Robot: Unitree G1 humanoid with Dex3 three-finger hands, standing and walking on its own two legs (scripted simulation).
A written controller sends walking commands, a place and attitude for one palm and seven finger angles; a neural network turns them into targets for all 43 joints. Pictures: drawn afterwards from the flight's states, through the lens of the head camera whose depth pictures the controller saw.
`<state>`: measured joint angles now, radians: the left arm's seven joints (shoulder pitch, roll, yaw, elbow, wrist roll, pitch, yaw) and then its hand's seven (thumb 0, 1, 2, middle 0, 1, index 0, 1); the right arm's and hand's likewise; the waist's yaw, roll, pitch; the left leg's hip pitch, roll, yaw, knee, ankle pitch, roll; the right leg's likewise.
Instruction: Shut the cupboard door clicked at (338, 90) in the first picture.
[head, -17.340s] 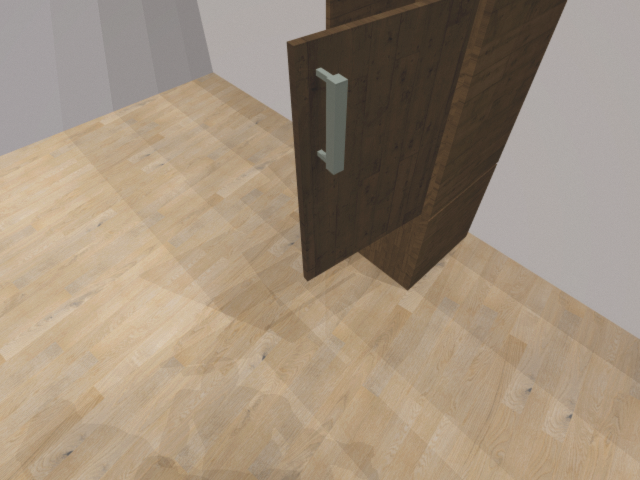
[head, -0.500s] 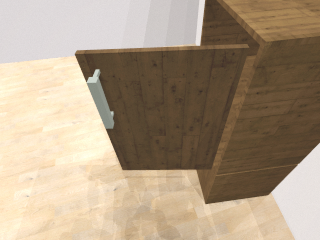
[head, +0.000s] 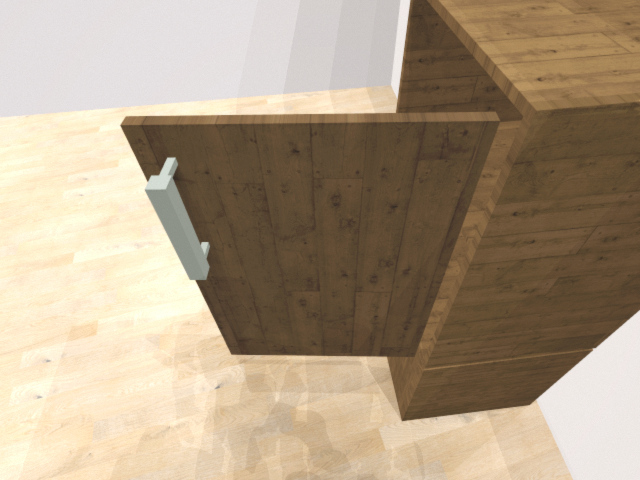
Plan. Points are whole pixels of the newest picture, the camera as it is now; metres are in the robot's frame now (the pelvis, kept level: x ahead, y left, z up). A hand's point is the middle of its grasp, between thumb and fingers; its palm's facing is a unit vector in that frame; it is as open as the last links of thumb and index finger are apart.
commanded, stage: shuffle to correct the standing spot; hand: left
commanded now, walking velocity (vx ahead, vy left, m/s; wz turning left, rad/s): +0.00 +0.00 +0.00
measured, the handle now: (185, 222) +0.40 +0.20 +0.11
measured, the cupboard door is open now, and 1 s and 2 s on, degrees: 82 82 82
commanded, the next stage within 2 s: come to a stop and stand still in 0.28 s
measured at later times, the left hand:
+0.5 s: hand out of the picture +0.02 +0.18 -0.17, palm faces +0.01 -0.97 -0.25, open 7.3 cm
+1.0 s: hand out of the picture -0.02 +0.16 -0.18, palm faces +0.03 -0.99 -0.16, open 7.3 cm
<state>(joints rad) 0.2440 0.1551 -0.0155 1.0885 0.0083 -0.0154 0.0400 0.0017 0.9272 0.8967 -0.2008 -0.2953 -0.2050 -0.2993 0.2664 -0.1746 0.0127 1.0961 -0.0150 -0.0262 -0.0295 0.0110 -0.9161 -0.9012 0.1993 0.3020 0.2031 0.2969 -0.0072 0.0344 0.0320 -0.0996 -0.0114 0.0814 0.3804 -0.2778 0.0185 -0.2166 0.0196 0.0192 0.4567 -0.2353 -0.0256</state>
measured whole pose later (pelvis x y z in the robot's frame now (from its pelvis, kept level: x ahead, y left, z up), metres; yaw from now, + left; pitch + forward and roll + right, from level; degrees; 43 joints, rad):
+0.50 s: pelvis -0.03 -0.01 -0.01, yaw +0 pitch -1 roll +1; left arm 0.21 0.18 0.01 1.02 0.01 0.03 0.04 0.00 0.91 0.90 -0.20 -0.30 -0.21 -0.30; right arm 0.22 -0.17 -0.03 1.04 -0.01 0.02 -0.03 0.01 -0.91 -0.90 0.20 0.30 0.20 0.30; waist -0.01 0.01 0.07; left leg -0.18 0.01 0.08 0.49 -0.29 0.00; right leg -0.27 0.03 0.01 0.52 -0.23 -0.04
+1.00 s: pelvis +0.01 +0.01 +0.00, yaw +0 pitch +0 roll +0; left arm 0.34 0.12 -0.02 1.11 0.00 -0.01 0.04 0.00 0.91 0.90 -0.20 -0.30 -0.20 -0.30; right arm 0.35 -0.11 0.02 1.14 -0.01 -0.03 -0.03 0.01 -0.91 -0.90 0.20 0.30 0.20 0.30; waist 0.00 0.00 0.05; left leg -0.11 -0.01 0.07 0.40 -0.30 0.03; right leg -0.21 0.02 0.02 0.44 -0.24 -0.02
